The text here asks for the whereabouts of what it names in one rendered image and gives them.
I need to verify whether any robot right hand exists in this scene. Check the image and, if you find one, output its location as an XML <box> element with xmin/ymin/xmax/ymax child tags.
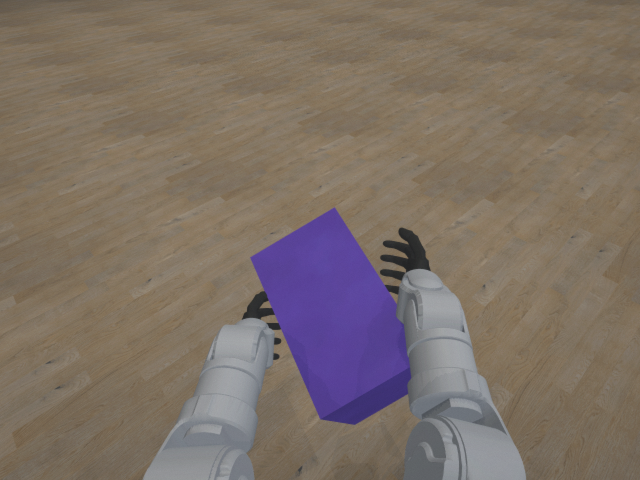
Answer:
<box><xmin>380</xmin><ymin>228</ymin><xmax>431</xmax><ymax>294</ymax></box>

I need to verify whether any right robot forearm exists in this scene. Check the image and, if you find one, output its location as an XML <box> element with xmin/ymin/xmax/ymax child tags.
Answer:
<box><xmin>396</xmin><ymin>269</ymin><xmax>526</xmax><ymax>475</ymax></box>

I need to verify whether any carton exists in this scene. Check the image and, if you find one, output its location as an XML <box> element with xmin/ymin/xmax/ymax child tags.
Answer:
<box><xmin>250</xmin><ymin>207</ymin><xmax>411</xmax><ymax>425</ymax></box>

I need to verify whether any robot left hand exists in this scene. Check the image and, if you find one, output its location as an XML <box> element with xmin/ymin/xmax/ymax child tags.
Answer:
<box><xmin>242</xmin><ymin>291</ymin><xmax>281</xmax><ymax>360</ymax></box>

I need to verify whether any left robot forearm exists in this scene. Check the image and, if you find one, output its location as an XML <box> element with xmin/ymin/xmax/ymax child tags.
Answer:
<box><xmin>143</xmin><ymin>318</ymin><xmax>275</xmax><ymax>480</ymax></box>

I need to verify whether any robot right upper arm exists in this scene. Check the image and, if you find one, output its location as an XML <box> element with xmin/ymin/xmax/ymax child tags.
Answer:
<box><xmin>403</xmin><ymin>415</ymin><xmax>526</xmax><ymax>480</ymax></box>

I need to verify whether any robot left upper arm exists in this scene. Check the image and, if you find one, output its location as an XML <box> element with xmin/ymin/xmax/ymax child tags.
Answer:
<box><xmin>144</xmin><ymin>444</ymin><xmax>255</xmax><ymax>480</ymax></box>

